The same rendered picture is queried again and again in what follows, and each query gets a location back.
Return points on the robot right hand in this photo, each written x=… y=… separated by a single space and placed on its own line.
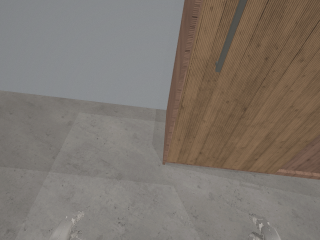
x=267 y=232

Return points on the wardrobe door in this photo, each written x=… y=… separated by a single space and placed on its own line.
x=307 y=160
x=263 y=107

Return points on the handle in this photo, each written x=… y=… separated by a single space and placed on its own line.
x=230 y=35

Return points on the robot left hand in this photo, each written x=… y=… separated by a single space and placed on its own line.
x=63 y=230

